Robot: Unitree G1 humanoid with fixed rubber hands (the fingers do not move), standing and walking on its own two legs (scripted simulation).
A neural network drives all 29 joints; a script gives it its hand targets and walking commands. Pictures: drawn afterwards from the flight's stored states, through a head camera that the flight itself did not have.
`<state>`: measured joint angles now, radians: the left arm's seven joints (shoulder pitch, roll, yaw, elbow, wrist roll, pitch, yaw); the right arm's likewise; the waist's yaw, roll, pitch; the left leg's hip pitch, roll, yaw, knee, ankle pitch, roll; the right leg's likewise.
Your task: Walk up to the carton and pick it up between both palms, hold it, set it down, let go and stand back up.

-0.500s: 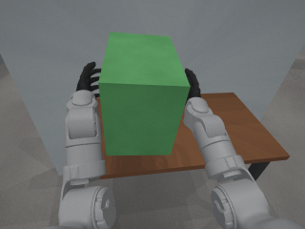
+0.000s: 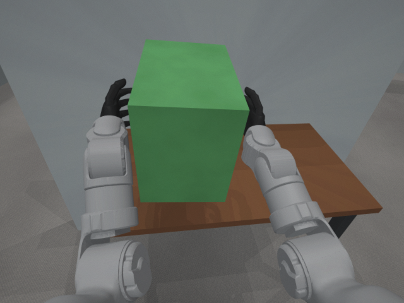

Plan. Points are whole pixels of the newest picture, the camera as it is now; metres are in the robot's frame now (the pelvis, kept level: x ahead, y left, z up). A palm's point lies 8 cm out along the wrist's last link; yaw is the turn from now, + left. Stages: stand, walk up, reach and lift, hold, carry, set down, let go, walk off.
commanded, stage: hold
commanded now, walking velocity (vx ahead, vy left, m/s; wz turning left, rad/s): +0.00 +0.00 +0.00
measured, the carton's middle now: (184, 119) +0.42 +0.01 +0.20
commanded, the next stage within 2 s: none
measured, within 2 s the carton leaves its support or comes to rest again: neither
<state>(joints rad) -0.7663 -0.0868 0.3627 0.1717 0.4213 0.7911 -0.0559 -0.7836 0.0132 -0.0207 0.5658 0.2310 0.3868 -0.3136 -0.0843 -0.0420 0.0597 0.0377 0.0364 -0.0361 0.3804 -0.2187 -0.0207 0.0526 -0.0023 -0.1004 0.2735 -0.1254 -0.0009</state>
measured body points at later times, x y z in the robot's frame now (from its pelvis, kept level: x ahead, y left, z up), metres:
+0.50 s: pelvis +0.00 +0.01 +0.00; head -0.05 +0.03 +0.44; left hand +0.38 +0.15 +0.23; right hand +0.38 -0.12 +0.21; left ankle +0.01 +0.13 -0.75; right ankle +0.03 -0.12 -0.75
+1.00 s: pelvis +0.00 +0.00 +0.00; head -0.07 +0.02 +0.44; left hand +0.37 +0.14 +0.24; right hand +0.37 -0.13 +0.21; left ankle +0.01 +0.13 -0.75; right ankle +0.03 -0.12 -0.75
